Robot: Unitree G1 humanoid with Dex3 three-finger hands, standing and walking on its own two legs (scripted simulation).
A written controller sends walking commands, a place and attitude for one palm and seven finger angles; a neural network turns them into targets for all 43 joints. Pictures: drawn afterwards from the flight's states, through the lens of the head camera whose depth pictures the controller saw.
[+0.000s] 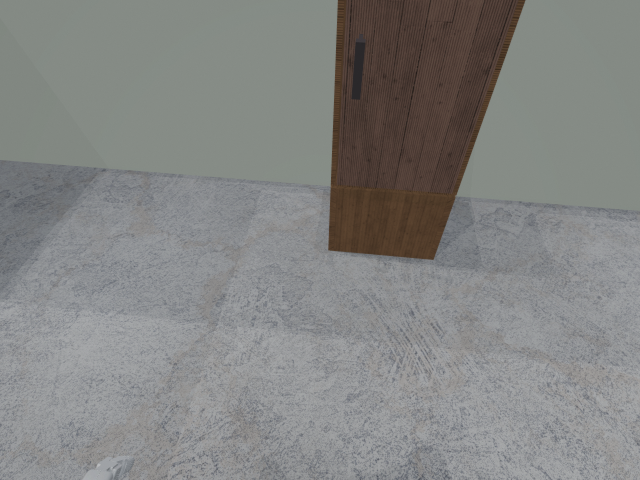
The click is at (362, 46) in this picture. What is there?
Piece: cupboard door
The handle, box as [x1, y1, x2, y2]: [351, 34, 365, 99]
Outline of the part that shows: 362,34 359,34 359,38 356,38 351,98 359,99 364,52 365,39 362,38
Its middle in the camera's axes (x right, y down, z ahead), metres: +0.10 -0.45 +1.02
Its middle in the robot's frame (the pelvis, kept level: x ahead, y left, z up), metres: +1.08 -0.05 +0.04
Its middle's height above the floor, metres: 0.81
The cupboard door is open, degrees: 0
